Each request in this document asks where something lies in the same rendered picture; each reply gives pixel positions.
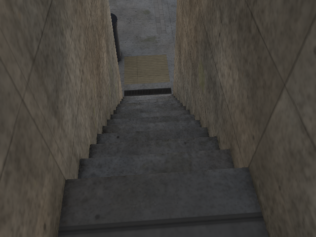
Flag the stairs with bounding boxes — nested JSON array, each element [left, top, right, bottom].
[[78, 94, 235, 179]]

